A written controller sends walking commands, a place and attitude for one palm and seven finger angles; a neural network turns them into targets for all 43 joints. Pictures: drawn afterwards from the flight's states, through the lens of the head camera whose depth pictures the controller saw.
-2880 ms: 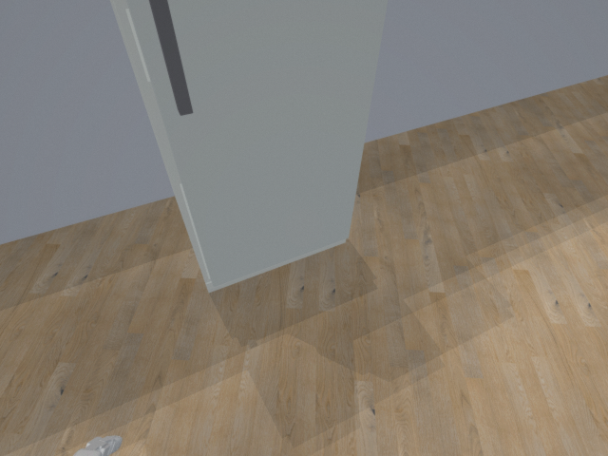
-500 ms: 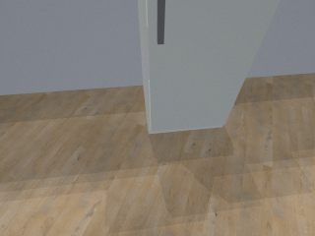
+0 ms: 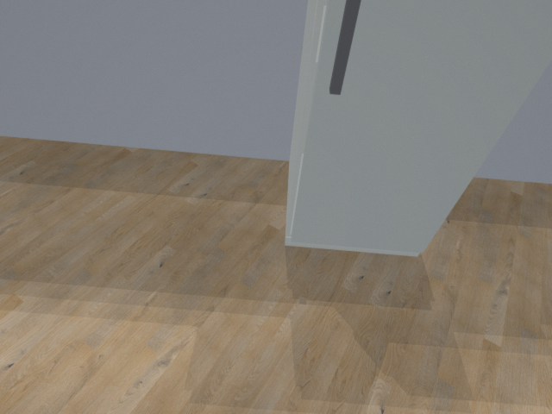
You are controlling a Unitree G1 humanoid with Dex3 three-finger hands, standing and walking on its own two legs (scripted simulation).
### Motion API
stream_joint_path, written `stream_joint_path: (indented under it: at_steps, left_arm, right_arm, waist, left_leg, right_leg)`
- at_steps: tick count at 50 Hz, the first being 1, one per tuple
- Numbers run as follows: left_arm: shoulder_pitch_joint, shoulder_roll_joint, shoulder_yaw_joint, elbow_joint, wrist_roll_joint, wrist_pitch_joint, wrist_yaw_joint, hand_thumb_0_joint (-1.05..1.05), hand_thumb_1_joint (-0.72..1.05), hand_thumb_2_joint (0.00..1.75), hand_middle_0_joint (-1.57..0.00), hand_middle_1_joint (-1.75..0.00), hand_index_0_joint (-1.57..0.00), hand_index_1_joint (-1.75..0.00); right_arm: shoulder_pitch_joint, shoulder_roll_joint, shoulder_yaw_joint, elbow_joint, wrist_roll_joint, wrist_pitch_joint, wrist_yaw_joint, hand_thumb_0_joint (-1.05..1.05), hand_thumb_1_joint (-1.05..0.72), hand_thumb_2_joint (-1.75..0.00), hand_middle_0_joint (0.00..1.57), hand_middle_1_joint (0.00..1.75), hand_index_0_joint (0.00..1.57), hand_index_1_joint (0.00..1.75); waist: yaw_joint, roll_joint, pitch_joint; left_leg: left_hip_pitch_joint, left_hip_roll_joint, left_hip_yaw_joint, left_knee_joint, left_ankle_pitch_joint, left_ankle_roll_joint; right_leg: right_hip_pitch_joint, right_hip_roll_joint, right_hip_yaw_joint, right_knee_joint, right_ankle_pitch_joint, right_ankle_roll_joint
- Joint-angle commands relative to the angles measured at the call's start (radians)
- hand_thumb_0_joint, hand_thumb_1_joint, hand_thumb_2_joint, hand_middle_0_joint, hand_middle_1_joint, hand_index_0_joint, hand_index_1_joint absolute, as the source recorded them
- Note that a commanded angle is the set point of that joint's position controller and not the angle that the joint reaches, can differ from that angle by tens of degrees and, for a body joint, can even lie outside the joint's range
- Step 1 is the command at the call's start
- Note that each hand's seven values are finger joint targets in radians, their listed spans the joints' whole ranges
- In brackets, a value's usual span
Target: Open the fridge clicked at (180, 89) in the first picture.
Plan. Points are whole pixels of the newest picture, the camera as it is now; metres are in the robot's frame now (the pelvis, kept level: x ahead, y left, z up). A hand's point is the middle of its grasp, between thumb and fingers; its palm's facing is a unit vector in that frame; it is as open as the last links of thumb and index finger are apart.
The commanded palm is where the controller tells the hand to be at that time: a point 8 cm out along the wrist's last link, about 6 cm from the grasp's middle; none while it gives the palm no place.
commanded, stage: take the last steps up to it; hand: left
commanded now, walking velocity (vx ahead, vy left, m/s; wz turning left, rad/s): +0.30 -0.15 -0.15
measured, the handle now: (349, 10) +0.88 -0.05 +0.24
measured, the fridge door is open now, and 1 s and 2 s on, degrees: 0 0 0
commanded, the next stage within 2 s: come to a stop and stand still in 1.06 s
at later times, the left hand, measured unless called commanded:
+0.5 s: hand (238, 356) +0.26 +0.09 -0.18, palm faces -0.13 -0.96 -0.23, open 7.4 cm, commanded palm none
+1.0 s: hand (302, 384) +0.22 -0.03 -0.17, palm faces +0.07 -0.99 -0.13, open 7.3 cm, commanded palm none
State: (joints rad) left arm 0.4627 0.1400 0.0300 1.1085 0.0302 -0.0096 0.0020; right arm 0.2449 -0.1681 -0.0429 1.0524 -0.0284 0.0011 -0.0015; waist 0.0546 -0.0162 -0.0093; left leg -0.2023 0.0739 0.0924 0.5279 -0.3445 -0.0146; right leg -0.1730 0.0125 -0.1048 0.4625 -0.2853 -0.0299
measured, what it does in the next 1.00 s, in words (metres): walks ahead: right foot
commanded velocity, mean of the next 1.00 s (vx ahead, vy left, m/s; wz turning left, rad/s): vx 0.28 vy -0.12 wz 0.01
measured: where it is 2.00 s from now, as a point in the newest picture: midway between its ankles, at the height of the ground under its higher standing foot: (333, 397)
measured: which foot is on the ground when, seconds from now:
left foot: down 0.00-0.48, up 0.50-1.00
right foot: down 0.00-0.00, up 0.02-0.46, down 0.48-1.00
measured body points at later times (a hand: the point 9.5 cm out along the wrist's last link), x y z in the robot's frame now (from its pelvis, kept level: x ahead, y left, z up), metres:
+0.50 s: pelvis +0.14 -0.09 -0.03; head +0.18 -0.11 +0.42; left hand +0.26 +0.14 -0.16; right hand -0.03 -0.27 -0.17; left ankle -0.02 +0.11 -0.72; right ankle +0.23 -0.20 -0.74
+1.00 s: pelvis +0.30 -0.18 +0.00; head +0.31 -0.17 +0.45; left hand +0.22 +0.02 -0.16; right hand +0.41 -0.39 -0.14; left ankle +0.38 -0.05 -0.70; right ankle +0.23 -0.20 -0.74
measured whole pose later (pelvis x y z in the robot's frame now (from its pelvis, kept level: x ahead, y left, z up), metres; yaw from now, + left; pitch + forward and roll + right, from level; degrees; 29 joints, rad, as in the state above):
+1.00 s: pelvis +0.30 -0.18 +0.00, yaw -2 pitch -1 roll -2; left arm 0.43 0.11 0.02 1.16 0.03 -0.07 0.02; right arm 0.09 -0.14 -0.05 1.02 -0.03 0.00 0.01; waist 0.05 0.01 0.03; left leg -0.52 0.12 0.07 0.86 -0.27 0.00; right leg -0.03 0.11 -0.22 0.32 -0.30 -0.13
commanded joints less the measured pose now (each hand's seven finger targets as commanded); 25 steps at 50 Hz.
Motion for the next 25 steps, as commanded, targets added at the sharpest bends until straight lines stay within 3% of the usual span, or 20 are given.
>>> stream_joint_path:
  at_steps: [1,2,3,4,6,9,14,16,17,19,21,22,23,24,25]
  left_arm:
    - [-0.104,0.089,0.025,-0.092,-0.001,-0.011,-0.013,0.00,0.90,0.90,-0.20,-0.30,-0.20,-0.30]
    - [-0.142,0.100,0.034,-0.105,0.010,-0.003,-0.018,0.00,0.90,0.90,-0.20,-0.30,-0.20,-0.30]
    - [-0.149,0.101,0.042,-0.081,0.018,0.012,-0.020,0.00,0.90,0.90,-0.20,-0.30,-0.20,-0.30]
    - [-0.133,0.100,0.047,-0.062,0.017,0.015,-0.027,0.00,0.90,0.90,-0.20,-0.30,-0.20,-0.30]
    - [-0.096,0.071,0.047,-0.039,0.011,0.016,-0.039,0.00,0.90,0.90,-0.20,-0.30,-0.20,-0.30]
    - [-0.089,0.049,0.044,-0.039,0.008,0.029,-0.041,0.00,0.90,0.90,-0.20,-0.30,-0.20,-0.30]
    - [-0.237,0.053,0.039,-0.102,0.000,0.031,-0.051,0.00,0.90,0.90,-0.20,-0.30,-0.20,-0.30]
    - [-0.323,0.052,0.034,-0.132,-0.004,0.024,-0.055,0.00,0.90,0.90,-0.20,-0.30,-0.20,-0.30]
    - [-0.341,0.052,0.034,-0.140,-0.008,0.021,-0.055,0.00,0.90,0.90,-0.20,-0.30,-0.20,-0.30]
    - [-0.345,0.065,0.038,-0.135,-0.011,0.013,-0.053,0.00,0.90,0.90,-0.20,-0.30,-0.20,-0.30]
    - [-0.264,0.097,0.048,-0.111,-0.011,0.002,-0.048,0.00,0.90,0.90,-0.20,-0.30,-0.20,-0.30]
    - [-0.144,0.117,0.058,-0.076,-0.010,-0.010,-0.045,0.00,0.90,0.90,-0.20,-0.30,-0.20,-0.30]
    - [0.014,0.182,0.076,-0.026,-0.004,-0.028,-0.037,0.00,0.90,0.90,-0.20,-0.30,-0.20,-0.30]
    - [0.117,0.309,0.108,0.002,0.002,-0.040,-0.019,0.00,0.90,0.90,-0.20,-0.30,-0.20,-0.30]
    - [0.136,0.346,0.102,0.010,-0.021,-0.037,-0.009,0.00,0.90,0.90,-0.20,-0.30,-0.20,-0.30]
  right_arm:
    - [0.287,-0.245,-0.059,0.041,0.002,-0.041,-0.045,0.00,-0.90,-0.90,0.20,0.30,0.20,0.30]
    - [0.268,-0.237,-0.054,0.032,-0.003,-0.038,-0.048,0.00,-0.90,-0.90,0.20,0.30,0.20,0.30]
    - [0.235,-0.174,-0.037,0.043,-0.003,-0.044,-0.054,0.00,-0.90,-0.90,0.20,0.30,0.20,0.30]
    - [0.199,-0.128,-0.023,0.037,-0.001,-0.049,-0.056,0.00,-0.90,-0.90,0.20,0.30,0.20,0.30]
    - [0.180,-0.094,-0.012,0.029,0.002,-0.064,-0.055,0.00,-0.90,-0.90,0.20,0.30,0.20,0.30]
    - [0.202,-0.094,-0.008,0.034,0.006,-0.074,-0.057,0.00,-0.90,-0.90,0.20,0.30,0.20,0.30]
    - [0.258,-0.093,-0.011,0.058,0.003,-0.075,-0.052,0.00,-0.90,-0.90,0.20,0.30,0.20,0.30]
    - [0.283,-0.101,-0.017,0.068,-0.005,-0.074,-0.050,0.00,-0.90,-0.90,0.20,0.30,0.20,0.30]
    - [0.267,-0.114,-0.021,0.067,-0.007,-0.072,-0.049,0.00,-0.90,-0.90,0.20,0.30,0.20,0.30]
    - [0.253,-0.131,-0.031,0.070,-0.010,-0.068,-0.045,0.00,-0.90,-0.90,0.20,0.30,0.20,0.30]
    - [0.234,-0.159,-0.043,0.069,-0.009,-0.063,-0.040,0.00,-0.90,-0.90,0.20,0.30,0.20,0.30]
    - [0.208,-0.168,-0.046,0.065,-0.004,-0.062,-0.038,0.00,-0.90,-0.90,0.20,0.30,0.20,0.30]
    - [0.213,-0.154,-0.046,0.065,0.003,-0.060,-0.029,0.00,-0.90,-0.90,0.20,0.30,0.20,0.30]
    - [0.291,-0.061,-0.030,0.053,0.018,-0.058,-0.019,0.00,-0.90,-0.90,0.20,0.30,0.20,0.30]
    - [0.235,-0.053,-0.012,0.007,0.024,-0.051,-0.019,0.00,-0.90,-0.90,0.20,0.30,0.20,0.30]
  waist:
    - [-0.159,0.291,0.056]
    - [-0.156,0.187,0.116]
    - [-0.133,0.230,0.173]
    - [-0.108,0.200,0.214]
    - [-0.074,0.137,0.211]
    - [-0.056,0.157,0.194]
    - [-0.073,0.183,0.246]
    - [-0.097,0.177,0.246]
    - [-0.093,0.199,0.244]
    - [-0.092,0.212,0.220]
    - [-0.049,0.169,0.150]
    - [0.012,0.140,0.073]
    - [0.081,0.017,-0.042]
    - [0.097,-0.326,-0.205]
    - [0.087,-0.340,-0.259]
  left_leg:
    - [0.336,0.412,-0.469,-0.356,-0.121,0.140]
    - [0.253,0.439,-0.457,-0.379,-0.141,0.168]
    - [0.176,0.375,-0.390,-0.394,-0.079,0.119]
    - [0.115,0.334,-0.304,-0.389,-0.002,0.093]
    - [0.079,0.275,-0.172,-0.368,0.159,0.080]
    - [0.103,0.241,-0.073,-0.344,0.274,0.098]
    - [0.115,0.246,-0.031,-0.348,0.322,0.125]
    - [0.122,0.252,-0.027,-0.340,0.343,0.125]
    - [0.107,0.260,-0.010,-0.331,0.347,0.119]
    - [0.083,0.268,-0.004,-0.305,0.371,0.111]
    - [0.071,0.265,0.012,-0.183,0.527,0.100]
    - [0.056,0.237,0.047,-0.038,0.575,0.075]
    - [-0.030,0.175,0.081,0.206,0.491,0.036]
    - [-0.282,0.034,0.106,0.566,-0.135,0.002]
    - [-0.351,-0.019,-0.038,0.763,-0.278,0.026]
  right_leg:
    - [-0.513,-0.031,0.047,0.409,-0.242,0.008]
    - [-0.542,-0.061,0.087,0.515,-0.220,0.009]
    - [-0.540,-0.082,0.119,0.581,-0.139,0.019]
    - [-0.520,-0.097,0.124,0.619,-0.071,0.023]
    - [-0.489,-0.098,0.100,0.664,0.018,0.039]
    - [-0.530,-0.101,0.085,0.714,0.083,0.055]
    - [-0.591,-0.137,0.049,0.572,0.140,0.064]
    - [-0.540,-0.139,0.022,0.425,0.129,0.053]
    - [-0.490,-0.146,0.022,0.351,0.121,0.045]
    - [-0.357,-0.114,-0.006,0.260,0.094,0.027]
    - [-0.181,-0.062,-0.040,0.200,0.058,0.000]
    - [-0.026,-0.041,-0.052,0.134,0.090,-0.010]
    - [0.212,-0.055,-0.014,0.070,0.093,-0.024]
    - [0.451,-0.349,0.365,-0.041,0.029,-0.096]
    - [0.419,-0.419,0.571,-0.159,0.081,-0.123]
